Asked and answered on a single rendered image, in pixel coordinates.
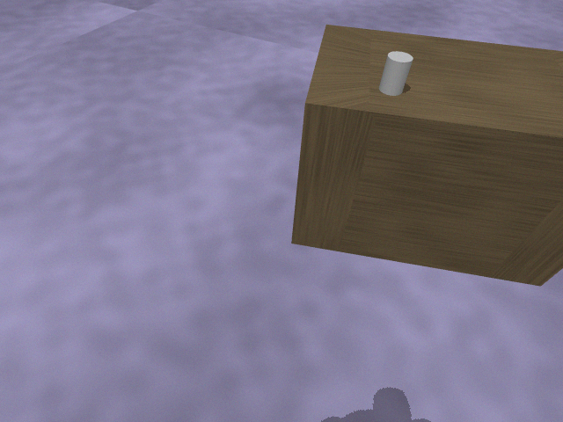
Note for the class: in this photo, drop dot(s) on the can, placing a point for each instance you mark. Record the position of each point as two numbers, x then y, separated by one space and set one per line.
395 73

